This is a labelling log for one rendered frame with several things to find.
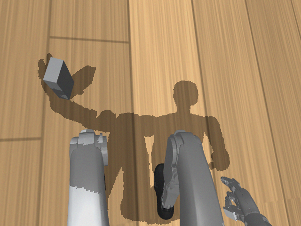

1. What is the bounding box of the carton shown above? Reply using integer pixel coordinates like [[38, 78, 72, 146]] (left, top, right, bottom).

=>
[[43, 57, 74, 100]]

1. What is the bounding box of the right robot arm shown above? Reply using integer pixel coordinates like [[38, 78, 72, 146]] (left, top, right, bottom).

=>
[[244, 213, 272, 226]]

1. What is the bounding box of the right robot foot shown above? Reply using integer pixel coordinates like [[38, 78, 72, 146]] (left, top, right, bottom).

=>
[[154, 163, 174, 220]]

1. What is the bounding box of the right robot hand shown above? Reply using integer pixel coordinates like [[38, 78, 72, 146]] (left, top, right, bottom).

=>
[[221, 177, 260, 223]]

